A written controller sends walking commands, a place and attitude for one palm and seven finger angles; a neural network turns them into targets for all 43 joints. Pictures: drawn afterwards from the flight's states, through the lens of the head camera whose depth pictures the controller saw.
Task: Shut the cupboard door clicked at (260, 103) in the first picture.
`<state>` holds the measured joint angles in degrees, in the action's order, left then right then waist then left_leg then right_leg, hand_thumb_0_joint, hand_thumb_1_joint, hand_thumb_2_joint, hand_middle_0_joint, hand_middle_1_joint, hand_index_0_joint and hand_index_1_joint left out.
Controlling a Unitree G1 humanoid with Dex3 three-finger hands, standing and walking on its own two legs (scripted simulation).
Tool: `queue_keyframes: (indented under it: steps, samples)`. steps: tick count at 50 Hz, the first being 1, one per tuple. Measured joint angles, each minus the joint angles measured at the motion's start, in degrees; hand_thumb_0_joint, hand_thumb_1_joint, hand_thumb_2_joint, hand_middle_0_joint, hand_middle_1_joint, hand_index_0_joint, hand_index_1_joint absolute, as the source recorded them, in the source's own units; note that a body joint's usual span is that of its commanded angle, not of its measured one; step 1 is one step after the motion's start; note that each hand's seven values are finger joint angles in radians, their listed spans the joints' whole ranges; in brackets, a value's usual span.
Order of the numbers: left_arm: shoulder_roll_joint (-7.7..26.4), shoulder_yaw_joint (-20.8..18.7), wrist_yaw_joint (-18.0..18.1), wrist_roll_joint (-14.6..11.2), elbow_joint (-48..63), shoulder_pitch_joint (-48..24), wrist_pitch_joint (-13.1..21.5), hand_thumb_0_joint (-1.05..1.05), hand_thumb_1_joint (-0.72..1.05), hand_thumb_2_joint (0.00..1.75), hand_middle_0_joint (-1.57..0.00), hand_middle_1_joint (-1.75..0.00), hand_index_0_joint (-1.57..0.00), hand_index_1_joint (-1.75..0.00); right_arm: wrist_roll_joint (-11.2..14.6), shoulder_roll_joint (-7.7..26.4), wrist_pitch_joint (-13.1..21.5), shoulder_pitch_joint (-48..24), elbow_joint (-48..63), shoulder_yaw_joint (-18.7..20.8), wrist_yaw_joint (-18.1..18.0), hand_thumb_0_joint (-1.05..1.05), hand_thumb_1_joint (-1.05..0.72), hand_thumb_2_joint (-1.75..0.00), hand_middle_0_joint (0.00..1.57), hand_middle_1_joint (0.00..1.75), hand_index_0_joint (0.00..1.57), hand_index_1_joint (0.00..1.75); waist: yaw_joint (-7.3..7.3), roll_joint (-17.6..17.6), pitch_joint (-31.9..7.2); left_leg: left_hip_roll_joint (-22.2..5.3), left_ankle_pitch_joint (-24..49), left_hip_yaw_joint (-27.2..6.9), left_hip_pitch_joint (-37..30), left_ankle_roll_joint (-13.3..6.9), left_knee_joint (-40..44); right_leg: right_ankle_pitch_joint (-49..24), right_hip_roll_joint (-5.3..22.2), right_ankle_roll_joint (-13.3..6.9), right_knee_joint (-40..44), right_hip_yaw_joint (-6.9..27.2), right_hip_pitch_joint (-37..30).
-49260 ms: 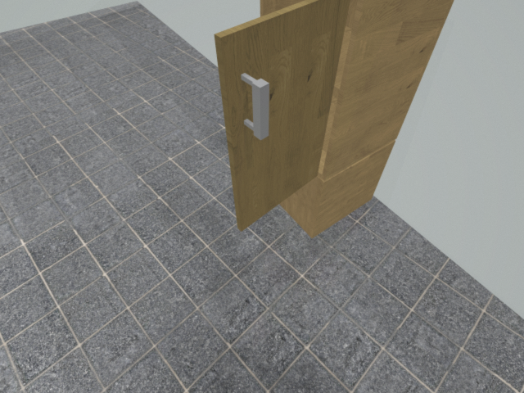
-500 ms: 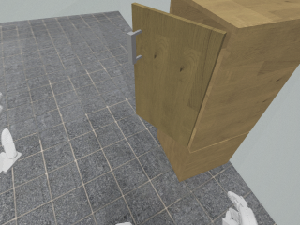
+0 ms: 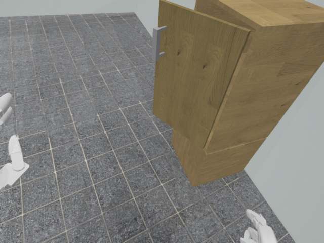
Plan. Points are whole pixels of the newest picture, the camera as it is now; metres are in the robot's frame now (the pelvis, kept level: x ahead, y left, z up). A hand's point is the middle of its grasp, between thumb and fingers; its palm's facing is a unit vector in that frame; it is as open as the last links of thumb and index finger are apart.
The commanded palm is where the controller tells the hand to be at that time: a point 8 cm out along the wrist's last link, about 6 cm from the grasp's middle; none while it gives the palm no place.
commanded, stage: stop stepping back and stand still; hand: left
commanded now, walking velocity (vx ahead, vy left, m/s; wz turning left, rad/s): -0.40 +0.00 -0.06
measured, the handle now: (159, 43) +0.81 +0.08 +0.12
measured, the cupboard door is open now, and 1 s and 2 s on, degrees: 29 29 29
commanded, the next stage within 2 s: let the arm hang, fingers relaxed in 1.08 s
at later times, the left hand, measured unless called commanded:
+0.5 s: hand out of the picture +0.10 +0.31 +0.19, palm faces +0.42 -0.86 -0.29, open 7.4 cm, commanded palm +0.04 +0.33 +0.19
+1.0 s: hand out of the picture +0.03 +0.33 +0.19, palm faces +0.30 -0.84 -0.45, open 7.4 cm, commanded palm -0.03 +0.38 +0.19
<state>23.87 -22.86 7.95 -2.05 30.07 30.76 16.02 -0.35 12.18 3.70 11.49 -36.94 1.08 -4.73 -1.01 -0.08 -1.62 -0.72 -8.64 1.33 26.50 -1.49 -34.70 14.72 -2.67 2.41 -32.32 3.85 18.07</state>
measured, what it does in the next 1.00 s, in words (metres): walks backwards: right foot, then left foot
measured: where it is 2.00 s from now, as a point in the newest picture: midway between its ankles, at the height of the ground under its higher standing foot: outside the picture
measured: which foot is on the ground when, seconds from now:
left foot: down 0.00-0.26, up 0.28-0.34, down 0.36-0.58, up 0.60-0.80, down 0.82-1.00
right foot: down 0.00-0.02, up 0.04-0.24, down 0.26-0.82, up 0.84-1.00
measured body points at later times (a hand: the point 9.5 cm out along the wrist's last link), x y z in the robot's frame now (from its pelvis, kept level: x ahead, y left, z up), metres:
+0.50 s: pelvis -0.13 +0.05 +0.00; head -0.16 +0.08 +0.45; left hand +0.07 +0.35 +0.20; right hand -0.01 -0.21 -0.07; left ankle +0.02 +0.09 -0.72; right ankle -0.17 -0.08 -0.70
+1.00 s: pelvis -0.20 +0.10 +0.01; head -0.21 +0.13 +0.46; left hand +0.01 +0.38 +0.21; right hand -0.10 -0.14 -0.07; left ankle -0.14 +0.22 -0.72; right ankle -0.19 -0.01 -0.68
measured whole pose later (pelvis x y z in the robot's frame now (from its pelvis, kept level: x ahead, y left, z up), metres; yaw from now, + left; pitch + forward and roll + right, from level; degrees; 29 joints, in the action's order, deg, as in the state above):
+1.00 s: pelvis -0.20 +0.10 +0.01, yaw -7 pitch -1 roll -3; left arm 26.0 -25.3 8.8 -1.6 30.8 33.2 11.0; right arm -0.5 8.0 3.7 16.2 -36.7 -1.0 -2.9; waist 2.9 -1.7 -1.5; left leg -5.5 -13.5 1.8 18.4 -0.2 -32.5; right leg 22.0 -1.3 -0.9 -49.7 -5.8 24.0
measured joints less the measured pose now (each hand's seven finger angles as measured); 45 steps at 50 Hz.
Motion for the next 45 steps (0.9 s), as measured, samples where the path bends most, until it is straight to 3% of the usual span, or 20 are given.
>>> queue_keyframes:
  steps: [3, 7, 9, 11, 13, 15, 17, 18, 20, 23, 26, 28, 30, 32, 33, 35, 38, 41, 43, 45]
  samples:
    - [1.0, -1.1, -0.5, 0.1, -1.7, -2.4, 0.5, 0.01, 0.89, 0.90, -0.21, -0.30, -0.21, -0.30, 0.2, -0.6, 0.1, -1.8, 0.8, -0.2, -0.4, 0.01, -0.91, -0.90, 0.20, 0.30, 0.20, 0.30, 0.29, -0.3, 1.4, 0.1, 2.8, 0.4, -0.1, -2.7, 2.0, 0.7, -0.5, -0.1, -2.1, 0.4, 0.9]
    - [1.6, -3.2, -1.0, -0.4, -3.1, -3.1, -0.5, 0.01, 0.89, 0.90, -0.21, -0.30, -0.21, -0.30, -0.2, -1.8, 1.5, -2.0, 2.2, -0.3, 0.4, 0.01, -0.91, -0.90, 0.20, 0.30, 0.20, 0.30, 0.91, 1.8, 0.8, -2.3, 6.1, -0.1, 0.7, -3.0, 6.3, 8.6, -3.5, -1.4, -13.2, -2.2, 0.5]
    - [1.4, -3.4, -0.8, -1.3, -1.8, -1.6, -1.3, 0.02, 0.89, 0.90, -0.21, -0.30, -0.21, -0.30, 0.0, -2.3, 2.0, -1.2, 2.8, -0.8, 1.1, 0.01, -0.91, -0.90, 0.20, 0.30, 0.20, 0.30, 0.57, 1.8, -0.4, -2.9, 7.0, 0.4, 0.9, -2.3, 9.1, 12.2, -3.5, -2.2, -10.2, -4.2, -3.2]
    - [1.2, -3.1, -0.6, -2.0, 0.2, 0.1, -2.3, 0.02, 0.89, 0.90, -0.21, -0.30, -0.21, -0.30, 0.1, -2.8, 2.3, -0.5, 3.4, -1.4, 1.5, 0.01, -0.91, -0.90, 0.20, 0.30, 0.20, 0.30, 0.14, 0.9, -1.2, -2.6, 6.3, 1.3, 1.2, -1.1, 11.4, 13.3, -2.9, -2.9, -1.0, -5.7, -8.4]
    - [1.9, -3.3, -0.2, -2.1, 2.5, 1.6, -3.1, 0.02, 0.89, 0.90, -0.21, -0.30, -0.21, -0.30, -0.2, -2.9, 2.4, -0.6, 4.3, -2.2, 1.7, 0.01, -0.91, -0.90, 0.20, 0.30, 0.20, 0.30, -0.96, -1.6, -1.4, -1.3, 2.1, 3.5, 3.5, 0.8, 9.8, 10.4, -1.0, -4.7, 8.3, -4.5, -11.6]
    - [0.9, -1.3, -0.2, -2.1, 3.2, 0.9, -4.1, 0.02, 0.89, 0.90, -0.21, -0.30, -0.21, -0.30, -0.7, -1.7, 2.1, -1.1, 3.0, -2.2, 1.5, 0.01, -0.91, -0.90, 0.20, 0.30, 0.20, 0.30, -1.46, 0.1, 0.1, -1.7, -2.4, 2.2, 4.6, 2.1, 4.4, 3.5, -1.6, -4.3, 7.2, -4.5, -10.8]
    - [0.5, 0.5, 0.0, -2.1, 2.7, 0.1, -5.3, 0.01, 0.89, 0.90, -0.21, -0.30, -0.21, -0.30, -0.2, -1.2, 1.2, 0.5, 1.0, -2.1, 0.9, 0.01, -0.90, -0.90, 0.20, 0.30, 0.20, 0.30, -1.47, 0.6, -0.9, -0.9, -5.8, 0.2, 2.9, 2.5, -1.6, 4.6, -1.5, -3.6, 4.5, -4.4, -10.6]
    - [0.4, 1.0, 0.2, -2.0, 2.3, -0.3, -6.0, 0.01, 0.89, 0.90, -0.21, -0.30, -0.21, -0.30, 0.0, -0.9, 0.6, 1.7, 0.2, -2.1, 0.6, 0.01, -0.90, -0.90, 0.20, 0.30, 0.20, 0.30, -1.24, 0.5, -2.1, -0.7, -7.3, -0.5, 1.1, 2.5, -3.6, 5.8, -1.3, -3.4, 3.3, -4.5, -10.3]
    - [0.1, 1.2, 0.8, -1.5, 0.4, -2.6, -6.7, 0.01, 0.89, 0.90, -0.21, -0.30, -0.21, -0.30, 0.2, -0.6, -0.2, 3.3, -1.1, -2.0, -0.4, 0.01, -0.90, -0.90, 0.20, 0.30, 0.20, 0.30, 0.17, -0.3, -2.8, 0.3, -6.3, -0.2, 0.2, 0.4, -3.6, 7.5, 0.0, -3.0, 0.7, -5.2, -9.9]
    - [-0.6, -0.3, 1.6, -1.7, -2.9, -5.3, -7.8, 0.01, 0.89, 0.90, -0.21, -0.30, -0.21, -0.30, 0.3, -0.3, -0.4, 3.9, -1.9, -2.1, -1.3, 0.01, -0.91, -0.90, 0.20, 0.30, 0.20, 0.30, 1.73, -0.7, -2.1, 0.8, -2.0, 1.0, -1.0, -1.5, -1.3, 14.1, 0.2, -4.0, -6.1, -4.4, -7.2]
    - [0.2, -1.7, 1.4, -2.1, -4.1, -5.5, -8.8, 0.02, 0.89, 0.90, -0.21, -0.30, -0.21, -0.30, 0.0, -1.4, 0.7, 4.5, -1.5, -1.8, -0.9, 0.01, -0.91, -0.90, 0.20, 0.30, 0.20, 0.30, 3.08, -0.4, -0.7, 0.6, 1.6, 1.5, -3.6, -0.3, 5.1, 15.6, -1.9, -4.6, -11.2, -5.5, -4.5]
    - [0.9, -1.6, 1.0, -2.1, -2.8, -3.1, -9.0, 0.02, 0.89, 0.90, -0.21, -0.30, -0.21, -0.30, 0.0, -1.9, 1.0, 5.5, -0.4, -1.8, -0.2, 0.01, -0.91, -0.90, 0.20, 0.30, 0.20, 0.30, 3.84, 0.0, -0.4, 0.5, -0.2, 1.9, -4.3, 1.0, 7.9, 16.1, -3.2, -5.2, -6.2, -8.1, -6.1]
    - [2.8, -2.1, 0.6, -1.6, 0.3, 0.4, -8.5, 0.02, 0.89, 0.90, -0.21, -0.30, -0.20, -0.30, 0.2, -2.1, 0.9, 6.3, 1.5, -1.9, 0.6, 0.01, -0.91, -0.90, 0.20, 0.30, 0.20, 0.30, 3.44, -1.8, -1.0, 1.7, -8.3, 3.5, -0.1, 2.5, 1.2, 16.4, -2.5, -7.5, 2.6, -7.1, -7.7]
    - [3.0, -1.8, -0.1, -1.2, 2.6, 1.6, -7.2, 0.02, 0.89, 0.90, -0.21, -0.30, -0.21, -0.30, 0.0, -1.5, 0.2, 5.6, 0.5, -1.6, 1.1, 0.01, -0.91, -0.90, 0.20, 0.30, 0.20, 0.30, 1.99, -2.1, -0.2, 1.7, -11.6, 2.6, 5.7, 2.8, -16.6, 4.5, -1.3, -8.3, 2.1, -7.1, -5.0]
    - [2.9, -1.5, -0.3, -0.8, 2.9, 1.4, -6.5, 0.02, 0.89, 0.90, -0.21, -0.30, -0.21, -0.30, -0.1, -1.4, -0.2, 5.5, -0.5, -1.5, 1.2, 0.01, -0.91, -0.90, 0.20, 0.30, 0.20, 0.30, 1.32, -2.4, -0.4, 1.2, -12.1, 2.1, 7.1, 2.7, -23.0, 2.5, -0.8, -8.3, 1.3, -7.4, -4.2]
    - [2.5, -1.3, 0.1, -0.2, 1.7, 0.4, -5.1, 0.02, 0.89, 0.90, -0.21, -0.30, -0.21, -0.30, -0.2, -1.4, -1.2, 5.9, -2.2, -1.5, 1.0, 0.01, -0.91, -0.90, 0.20, 0.30, 0.20, 0.30, 0.51, -3.1, -2.0, -0.5, -12.7, 1.9, 6.7, 2.0, -26.9, 3.6, 0.7, -7.6, 1.3, -8.2, -3.3]
    - [0.7, -1.4, 1.5, 0.2, -1.5, -2.5, -5.0, 0.01, 0.89, 0.90, -0.21, -0.30, -0.21, -0.30, -0.3, -1.0, -1.2, 6.3, -2.9, -1.3, 0.1, 0.01, -0.91, -0.90, 0.20, 0.30, 0.20, 0.30, -0.03, -3.7, -3.6, -3.3, -14.1, 2.3, 0.5, 0.9, -18.1, 5.9, 3.1, -7.1, 1.4, -9.7, -2.0]
    - [-0.6, -1.3, 3.0, -0.1, -2.3, -5.9, -5.7, 0.01, 0.89, 0.90, -0.21, -0.30, -0.21, -0.30, -0.3, 1.0, 0.4, 5.8, -0.8, -0.9, -0.9, 0.01, -0.91, -0.90, 0.20, 0.30, 0.20, 0.30, 1.35, -1.9, -2.7, -4.5, -15.1, 0.9, -8.0, 0.2, -2.3, 10.7, 4.2, -5.7, -5.2, -10.5, 1.9]
    - [0.1, -2.2, 3.0, -0.2, -2.8, -7.5, -5.5, 0.01, 0.89, 0.90, -0.21, -0.30, -0.21, -0.30, -0.1, 0.3, 1.1, 3.5, -0.4, -0.4, -0.8, 0.01, -0.91, -0.90, 0.20, 0.30, 0.20, 0.30, 2.88, -2.5, 0.2, -3.5, -8.5, 0.9, -6.9, 1.1, -3.5, 12.5, 3.7, -4.1, -16.9, -7.3, 6.2]
    - [1.1, -2.9, 2.1, 0.0, -3.0, -5.8, -5.2, 0.01, 0.89, 0.90, -0.21, -0.30, -0.20, -0.30, 0.0, -1.4, 1.0, 2.6, -0.2, -0.5, 0.2, 0.01, -0.91, -0.90, 0.20, 0.30, 0.20, 0.30, 4.01, -3.2, 1.2, -2.9, -7.2, 1.2, -7.2, 0.9, -3.2, 10.0, 2.7, -3.4, -25.7, -5.8, 9.3]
